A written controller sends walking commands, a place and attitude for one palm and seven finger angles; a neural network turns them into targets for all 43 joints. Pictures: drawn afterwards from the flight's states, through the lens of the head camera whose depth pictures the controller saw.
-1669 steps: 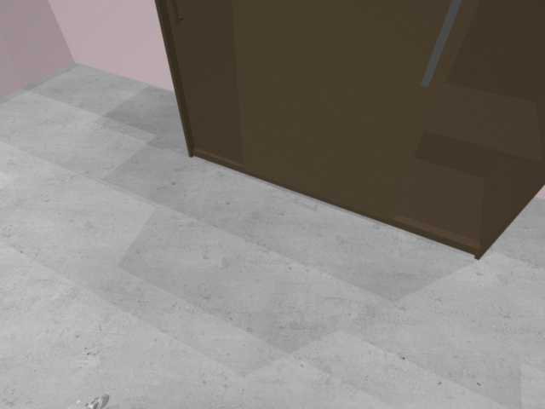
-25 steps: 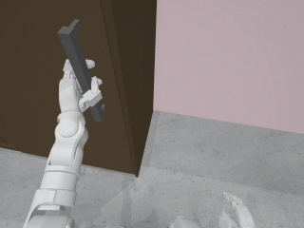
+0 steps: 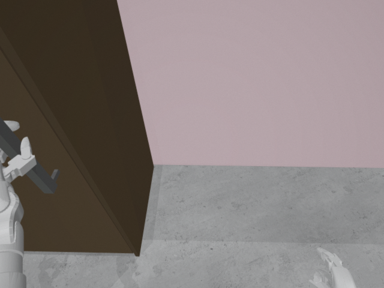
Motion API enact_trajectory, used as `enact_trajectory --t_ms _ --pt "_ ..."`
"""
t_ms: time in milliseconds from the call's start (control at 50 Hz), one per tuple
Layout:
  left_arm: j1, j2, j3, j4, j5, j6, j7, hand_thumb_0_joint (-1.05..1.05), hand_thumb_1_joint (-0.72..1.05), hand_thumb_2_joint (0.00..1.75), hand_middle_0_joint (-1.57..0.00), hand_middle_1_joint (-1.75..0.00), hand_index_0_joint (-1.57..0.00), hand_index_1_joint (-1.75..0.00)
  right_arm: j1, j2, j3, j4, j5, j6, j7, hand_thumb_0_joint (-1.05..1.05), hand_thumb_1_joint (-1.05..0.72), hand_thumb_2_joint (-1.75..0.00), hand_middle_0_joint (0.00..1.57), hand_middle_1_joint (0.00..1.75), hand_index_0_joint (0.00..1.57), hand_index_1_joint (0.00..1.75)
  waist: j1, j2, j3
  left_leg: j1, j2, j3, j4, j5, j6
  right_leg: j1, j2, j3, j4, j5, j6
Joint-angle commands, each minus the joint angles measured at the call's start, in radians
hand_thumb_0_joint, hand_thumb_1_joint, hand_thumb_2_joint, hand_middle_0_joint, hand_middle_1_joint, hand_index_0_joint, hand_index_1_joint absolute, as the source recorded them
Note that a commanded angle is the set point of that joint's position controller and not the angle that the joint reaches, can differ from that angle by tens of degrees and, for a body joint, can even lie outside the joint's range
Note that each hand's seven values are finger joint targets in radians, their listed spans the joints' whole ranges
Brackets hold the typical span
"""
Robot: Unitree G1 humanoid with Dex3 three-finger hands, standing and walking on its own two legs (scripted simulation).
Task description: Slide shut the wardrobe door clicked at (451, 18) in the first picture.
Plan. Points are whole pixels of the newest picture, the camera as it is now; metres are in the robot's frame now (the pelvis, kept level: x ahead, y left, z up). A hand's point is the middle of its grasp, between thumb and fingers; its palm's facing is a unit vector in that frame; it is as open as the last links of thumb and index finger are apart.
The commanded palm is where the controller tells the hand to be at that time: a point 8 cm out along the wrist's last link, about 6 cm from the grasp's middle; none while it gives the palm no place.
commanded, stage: stop walking and hold the door there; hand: left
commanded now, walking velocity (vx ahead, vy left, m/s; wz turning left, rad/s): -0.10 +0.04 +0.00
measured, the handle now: (21, 143) +0.35 +0.38 +0.12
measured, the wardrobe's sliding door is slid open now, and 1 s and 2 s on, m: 0.00 0.00 0.00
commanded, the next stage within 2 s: none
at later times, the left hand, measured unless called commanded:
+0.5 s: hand (24, 157) +0.31 +0.35 +0.12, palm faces +0.55 -0.78 -0.30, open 6.3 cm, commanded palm +0.26 +0.37 +0.12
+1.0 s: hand (24, 158) +0.31 +0.35 +0.12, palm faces +0.56 -0.77 -0.31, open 6.4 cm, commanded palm +0.26 +0.38 +0.12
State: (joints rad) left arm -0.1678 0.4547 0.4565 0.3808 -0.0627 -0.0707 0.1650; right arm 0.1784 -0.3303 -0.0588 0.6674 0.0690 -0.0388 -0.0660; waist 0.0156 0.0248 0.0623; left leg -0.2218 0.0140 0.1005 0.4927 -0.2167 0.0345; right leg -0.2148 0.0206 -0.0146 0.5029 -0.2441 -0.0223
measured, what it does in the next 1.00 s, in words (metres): stands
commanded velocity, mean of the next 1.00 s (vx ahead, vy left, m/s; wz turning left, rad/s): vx -0.05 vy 0.07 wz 0.02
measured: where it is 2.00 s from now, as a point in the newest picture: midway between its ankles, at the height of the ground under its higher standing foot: outside the picture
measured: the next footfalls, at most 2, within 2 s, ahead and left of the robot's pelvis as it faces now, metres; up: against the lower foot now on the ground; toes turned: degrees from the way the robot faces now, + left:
right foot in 1.42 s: -0.01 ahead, -0.03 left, +0.00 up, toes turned -11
left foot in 1.70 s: +0.01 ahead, +0.38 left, +0.00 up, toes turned +2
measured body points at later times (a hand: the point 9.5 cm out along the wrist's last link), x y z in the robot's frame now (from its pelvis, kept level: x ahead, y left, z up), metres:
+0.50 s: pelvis +0.01 +0.03 +0.01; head -0.02 +0.02 +0.45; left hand +0.27 +0.39 +0.14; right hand +0.14 -0.21 -0.10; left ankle +0.03 +0.10 -0.74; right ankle +0.02 -0.10 -0.74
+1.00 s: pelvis +0.01 +0.02 +0.00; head +0.01 +0.01 +0.45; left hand +0.27 +0.39 +0.14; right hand +0.18 -0.25 -0.09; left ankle +0.03 +0.10 -0.74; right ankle +0.02 -0.10 -0.74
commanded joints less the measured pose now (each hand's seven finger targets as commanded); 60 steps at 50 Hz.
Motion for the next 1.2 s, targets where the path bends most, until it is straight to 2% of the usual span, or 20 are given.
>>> enact_trajectory --t_ms 0,40,100,140,160,200,260,380,600,760,820,900,940,980,1020,1060,1100,1140,1160,1180 --pt "-0.182 0.311 0.033 -0.238 0.041 -0.096 0.0 0.0 0.9 0.9 -0.45 -1.4 -0.45 -1.4 -0.093 -0.089 -0.009 -0.151 -0.011 -0.047 -0.014 0.0 -0.9 -0.9 0.2 0.3 0.2 0.3 -0.009 0.178 -0.214 0.071 0.151 -0.14 -0.075 0.191 0.029 0.018 -0.153 0.154 -0.094 0.264 -0.003" --pt "-0.175 0.358 0.07 -0.196 0.044 -0.101 0.007 0.0 0.9 0.9 -0.45 -1.4 -0.45 -1.4 -0.069 -0.09 -0.009 -0.144 -0.012 -0.043 -0.02 0.0 -0.9 -0.9 0.2 0.3 0.2 0.3 -0.009 0.082 -0.225 0.032 0.116 -0.126 -0.058 0.051 0.012 0.039 -0.178 0.204 -0.143 0.217 -0.009" --pt "-0.165 0.319 0.039 -0.139 0.035 -0.1 -0.003 0.0 0.9 0.9 -0.45 -1.4 -0.45 -1.4 -0.052 -0.09 -0.011 -0.141 -0.017 -0.046 -0.026 0.0 -0.9 -0.9 0.2 0.3 0.2 0.3 -0.022 -0.018 -0.188 0.043 0.085 -0.126 -0.044 -0.078 0.008 -0.046 -0.2 0.254 -0.218 0.048 -0.028" --pt "-0.184 0.349 0.065 -0.128 0.04 -0.109 -0.001 0.0 0.9 0.9 -0.45 -1.4 -0.45 -1.4 -0.041 -0.096 -0.01 -0.137 -0.019 -0.051 -0.027 0.0 -0.9 -0.9 0.2 0.3 0.2 0.3 -0.022 0.0 -0.19 0.058 0.102 -0.141 -0.084 -0.101 0.016 -0.077 -0.173 0.226 -0.216 -0.05 -0.023" --pt "-0.182 0.322 0.042 -0.128 0.041 -0.113 -0.003 0.0 0.9 0.9 -0.45 -1.4 -0.45 -1.4 -0.044 -0.09 -0.006 -0.138 -0.02 -0.054 -0.029 0.0 -0.9 -0.9 0.2 0.3 0.2 0.3 -0.021 0.008 -0.194 0.066 0.115 -0.151 -0.112 -0.099 0.022 -0.076 -0.153 0.204 -0.202 -0.05 -0.016" --pt "-0.18 0.308 0.027 -0.127 0.041 -0.115 -0.005 0.0 0.9 0.9 -0.45 -1.4 -0.45 -1.4 -0.051 -0.09 0.0 -0.138 -0.021 -0.06 -0.035 0.0 -0.9 -0.9 0.2 0.3 0.2 0.3 -0.02 0.056 -0.191 0.059 0.139 -0.175 -0.166 -0.107 0.028 -0.066 -0.118 0.16 -0.166 -0.029 -0.005" --pt "-0.161 0.325 0.045 -0.128 0.044 -0.12 0.0 0.0 0.9 0.9 -0.45 -1.4 -0.45 -1.4 -0.038 -0.084 0.01 -0.132 -0.02 -0.063 -0.042 0.0 -0.9 -0.9 0.2 0.3 0.2 0.3 -0.009 0.06 -0.222 0.063 0.165 -0.194 -0.21 -0.073 0.029 -0.017 -0.09 0.108 -0.111 0.052 0.005" --pt "-0.158 0.239 -0.035 -0.166 0.042 -0.117 -0.009 0.0 0.9 0.9 -0.45 -1.4 -0.45 -1.4 -0.046 -0.068 0.026 -0.125 -0.027 -0.065 -0.047 0.0 -0.9 -0.9 0.2 0.3 0.2 0.3 -0.015 0.064 -0.191 0.089 0.174 -0.177 -0.233 -0.042 0.011 -0.037 -0.08 0.097 -0.103 0.071 0.009" --pt "-0.145 0.194 -0.07 -0.194 0.039 -0.12 -0.014 0.0 0.9 0.9 -0.45 -1.4 -0.45 -1.4 -0.058 -0.06 0.03 -0.12 -0.033 -0.065 -0.046 0.0 -0.9 -0.9 0.2 0.3 0.2 0.3 -0.02 0.05 -0.183 0.118 0.147 -0.138 -0.219 -0.004 -0.008 -0.047 -0.08 0.113 -0.132 0.104 0.003" --pt "-0.108 0.197 -0.061 -0.237 0.034 -0.111 -0.014 0.0 0.9 0.9 -0.45 -1.4 -0.45 -1.4 -0.058 -0.062 0.024 -0.129 -0.028 -0.066 -0.045 0.0 -0.9 -0.9 0.2 0.3 0.2 0.3 -0.021 0.039 -0.228 0.165 0.131 -0.11 -0.159 0.166 -0.012 -0.02 -0.085 0.122 -0.135 0.221 0.001" --pt "-0.084 0.233 -0.027 -0.223 0.039 -0.108 -0.011 0.0 0.9 0.9 -0.45 -1.4 -0.45 -1.4 -0.065 -0.072 0.015 -0.129 -0.027 -0.057 -0.044 0.0 -0.9 -0.9 0.2 0.3 0.2 0.3 -0.017 0.054 -0.21 0.114 0.101 -0.093 -0.101 0.204 -0.008 0.001 -0.13 0.161 -0.146 0.352 -0.012" --pt "-0.077 0.238 -0.021 -0.216 0.036 -0.106 -0.01 0.0 0.9 0.9 -0.45 -1.4 -0.45 -1.4 -0.076 -0.079 0.003 -0.143 -0.026 -0.027 -0.038 0.0 -0.9 -0.9 0.2 0.3 0.2 0.3 -0.021 -0.008 -0.237 0.079 0.08 -0.096 0.008 0.228 -0.015 0.016 -0.216 0.227 -0.122 0.526 -0.032" --pt "-0.086 0.272 0.014 -0.196 0.037 -0.105 -0.008 0.0 0.9 0.9 -0.45 -1.4 -0.45 -1.4 -0.071 -0.083 -0.003 -0.143 -0.023 -0.011 -0.034 0.0 -0.9 -0.9 0.2 0.3 0.2 0.3 -0.019 -0.05 -0.251 0.047 0.061 -0.099 0.072 0.153 -0.022 0.021 -0.279 0.271 -0.117 0.574 -0.058" --pt "-0.107 0.257 0.001 -0.194 0.035 -0.107 -0.012 0.0 0.9 0.9 -0.45 -1.4 -0.45 -1.4 -0.082 -0.076 -0.002 -0.152 -0.024 -0.003 -0.032 0.0 -0.9 -0.9 0.2 0.3 0.2 0.3 -0.016 -0.106 -0.24 -0.024 0.042 -0.118 0.111 -0.042 -0.026 0.041 -0.34 0.301 -0.116 0.582 -0.082" --pt "-0.145 0.246 -0.014 -0.215 0.032 -0.11 -0.016 0.0 0.9 0.9 -0.45 -1.4 -0.45 -1.4 -0.08 -0.074 -0.001 -0.154 -0.02 -0.002 -0.027 0.0 -0.9 -0.9 0.2 0.3 0.2 0.3 -0.018 -0.148 -0.24 -0.048 0.048 -0.156 0.108 -0.126 -0.021 0.023 -0.38 0.293 -0.112 0.466 -0.089" --pt "-0.175 0.254 -0.006 -0.249 0.035 -0.119 -0.016 0.0 0.9 0.9 -0.45 -1.4 -0.45 -1.4 -0.074 -0.076 -0.001 -0.145 -0.022 -0.006 -0.024 0.0 -0.9 -0.9 0.2 0.3 0.2 0.3 -0.032 -0.129 -0.243 0.019 0.057 -0.154 0.0 -0.022 -0.008 -0.028 -0.345 0.233 -0.077 0.292 -0.05" --pt "-0.154 0.324 0.052 -0.215 0.039 -0.128 -0.016 0.0 0.9 0.9 -0.45 -1.4 -0.45 -1.4 -0.086 -0.092 -0.005 -0.143 -0.025 -0.001 -0.03 0.0 -0.9 -0.9 0.2 0.3 0.2 0.3 -0.025 0.005 -0.22 0.099 0.107 -0.164 -0.071 0.068 0.012 -0.148 -0.222 0.112 -0.001 0.082 0.001" --pt "-0.19 0.247 -0.022 -0.252 0.035 -0.151 -0.027 0.0 0.9 0.9 -0.45 -1.4 -0.45 -1.4 -0.104 -0.078 0.017 -0.169 -0.018 -0.001 -0.027 0.0 -0.9 -0.9 0.2 0.3 0.2 0.3 -0.016 0.209 -0.21 0.054 0.206 -0.298 -0.232 -0.037 0.043 -0.182 -0.086 -0.025 0.22 -0.209 0.037" --pt "-0.2 0.217 -0.05 -0.291 0.033 -0.159 -0.028 0.0 0.9 0.9 -0.45 -1.4 -0.45 -1.4 -0.106 -0.065 0.018 -0.182 -0.022 -0.012 -0.027 0.0 -0.9 -0.9 0.2 0.3 0.2 0.3 -0.015 0.263 -0.21 0.042 0.233 -0.356 -0.307 -0.084 0.06 -0.207 -0.053 -0.024 0.414 -0.302 0.031" --pt "-0.197 0.195 -0.072 -0.31 0.033 -0.165 -0.025 0.0 0.9 0.9 -0.45 -1.4 -0.45 -1.4 -0.111 -0.052 0.021 -0.178 -0.026 -0.023 -0.028 0.0 -0.9 -0.9 0.2 0.3 0.2 0.3 -0.01 0.232 -0.211 0.061 0.236 -0.354 -0.301 -0.059 0.074 -0.232 -0.066 -0.002 0.494 -0.315 0.025"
